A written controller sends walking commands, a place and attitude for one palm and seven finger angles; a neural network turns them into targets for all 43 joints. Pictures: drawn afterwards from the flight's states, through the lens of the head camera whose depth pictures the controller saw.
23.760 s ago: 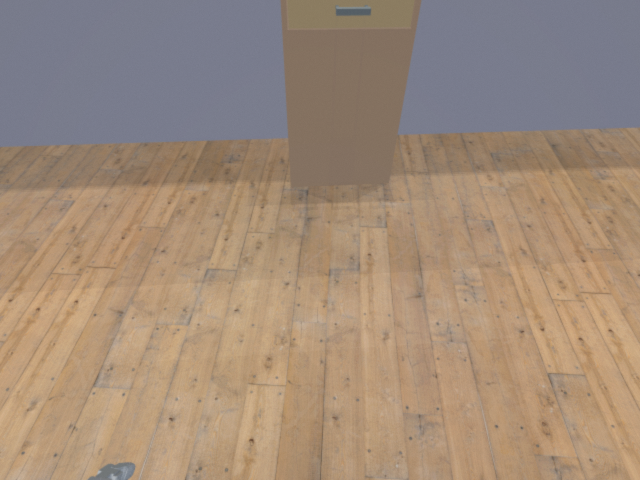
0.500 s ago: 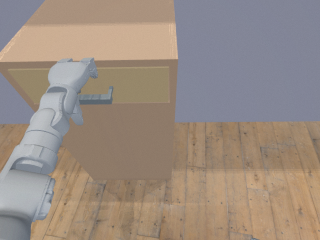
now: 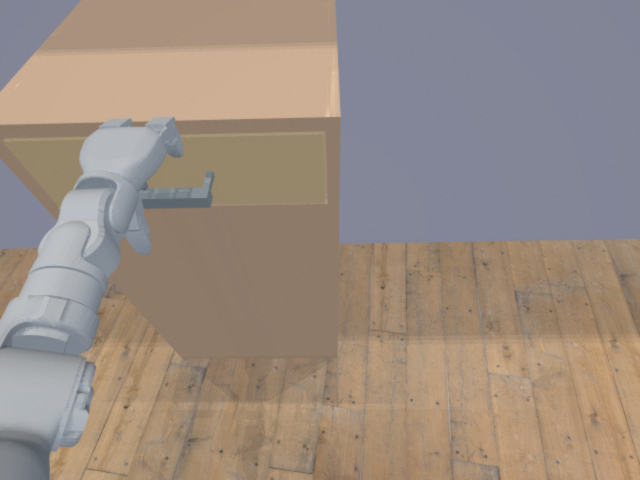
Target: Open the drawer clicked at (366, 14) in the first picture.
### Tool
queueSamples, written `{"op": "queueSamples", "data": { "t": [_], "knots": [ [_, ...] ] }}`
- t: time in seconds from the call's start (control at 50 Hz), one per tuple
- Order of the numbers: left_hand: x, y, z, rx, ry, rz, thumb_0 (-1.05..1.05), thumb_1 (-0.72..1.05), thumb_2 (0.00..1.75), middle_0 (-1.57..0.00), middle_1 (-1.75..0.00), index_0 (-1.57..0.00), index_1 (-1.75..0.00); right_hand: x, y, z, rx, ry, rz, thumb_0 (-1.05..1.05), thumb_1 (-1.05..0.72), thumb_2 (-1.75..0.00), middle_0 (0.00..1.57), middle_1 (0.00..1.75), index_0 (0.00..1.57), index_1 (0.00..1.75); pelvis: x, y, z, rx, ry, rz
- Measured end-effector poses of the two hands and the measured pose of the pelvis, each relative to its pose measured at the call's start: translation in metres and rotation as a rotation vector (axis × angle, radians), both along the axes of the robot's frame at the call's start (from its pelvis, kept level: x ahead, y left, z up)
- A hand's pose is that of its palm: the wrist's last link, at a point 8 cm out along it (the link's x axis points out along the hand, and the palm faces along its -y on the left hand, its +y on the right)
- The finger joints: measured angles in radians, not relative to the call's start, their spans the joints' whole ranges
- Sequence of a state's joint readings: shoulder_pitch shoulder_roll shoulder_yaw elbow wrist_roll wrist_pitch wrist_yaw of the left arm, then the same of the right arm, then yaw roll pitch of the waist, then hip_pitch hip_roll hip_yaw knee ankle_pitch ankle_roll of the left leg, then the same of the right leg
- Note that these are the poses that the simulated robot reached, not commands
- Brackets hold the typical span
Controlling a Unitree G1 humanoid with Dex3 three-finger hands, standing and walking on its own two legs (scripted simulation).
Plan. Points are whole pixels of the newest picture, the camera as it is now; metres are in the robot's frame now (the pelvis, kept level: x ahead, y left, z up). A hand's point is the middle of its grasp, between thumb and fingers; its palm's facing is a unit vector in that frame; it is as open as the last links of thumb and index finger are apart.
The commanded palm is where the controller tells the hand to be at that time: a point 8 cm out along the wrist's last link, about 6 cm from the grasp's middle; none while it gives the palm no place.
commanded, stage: re-aim the fingers above the handle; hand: left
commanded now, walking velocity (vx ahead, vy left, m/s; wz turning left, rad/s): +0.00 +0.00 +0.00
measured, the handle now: (172, 188) +0.51 +0.24 +0.06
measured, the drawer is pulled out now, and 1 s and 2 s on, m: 0.00 0.00 0.00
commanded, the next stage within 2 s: lower the fingers behind the handle in 1.60 s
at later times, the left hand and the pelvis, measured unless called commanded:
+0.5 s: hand (147, 187) +0.46 +0.24 +0.11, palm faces -0.03 -0.01 -1.00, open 13.8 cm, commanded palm +0.45 +0.25 +0.17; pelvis +0.00 +0.01 +0.00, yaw +0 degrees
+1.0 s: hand (116, 188) +0.46 +0.28 +0.11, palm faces -0.05 +0.03 -1.00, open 13.7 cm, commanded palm +0.44 +0.27 +0.17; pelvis -0.01 +0.01 +0.00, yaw -1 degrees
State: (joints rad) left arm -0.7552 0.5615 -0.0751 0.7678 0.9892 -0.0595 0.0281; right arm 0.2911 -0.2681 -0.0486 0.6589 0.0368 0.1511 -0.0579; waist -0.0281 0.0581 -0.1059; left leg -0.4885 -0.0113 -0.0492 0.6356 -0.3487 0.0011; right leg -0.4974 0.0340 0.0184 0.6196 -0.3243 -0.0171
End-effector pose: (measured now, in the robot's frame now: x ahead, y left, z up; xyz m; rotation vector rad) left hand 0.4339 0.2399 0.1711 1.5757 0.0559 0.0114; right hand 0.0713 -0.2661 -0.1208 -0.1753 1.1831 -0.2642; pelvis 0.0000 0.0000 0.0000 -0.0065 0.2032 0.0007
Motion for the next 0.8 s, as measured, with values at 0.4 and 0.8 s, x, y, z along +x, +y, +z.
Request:
{"op": "queueSamples", "data": {
  "t": [0.4,0.8],
  "knots": [
    [0.004,0.017,-0.009,0.007,0.011,-0.001,0.00,-0.49,0.30,-0.32,-1.20,-0.32,-1.20,-0.021,0.008,0.000,-0.012,0.030,-0.022,0.01,-0.91,-0.90,0.21,0.30,0.20,0.30,-0.005,0.010,-0.002,-0.005,0.019,-0.008],
    [0.010,0.003,-0.007,-0.017,-0.018,-0.048,0.00,-0.49,0.30,-0.38,-1.23,-0.35,-1.22,-0.015,0.025,0.000,0.008,-0.017,-0.022,0.01,-0.91,-0.90,0.21,0.30,0.20,0.30,-0.010,0.017,-0.002,-0.004,0.015,-0.025]
  ]
}}
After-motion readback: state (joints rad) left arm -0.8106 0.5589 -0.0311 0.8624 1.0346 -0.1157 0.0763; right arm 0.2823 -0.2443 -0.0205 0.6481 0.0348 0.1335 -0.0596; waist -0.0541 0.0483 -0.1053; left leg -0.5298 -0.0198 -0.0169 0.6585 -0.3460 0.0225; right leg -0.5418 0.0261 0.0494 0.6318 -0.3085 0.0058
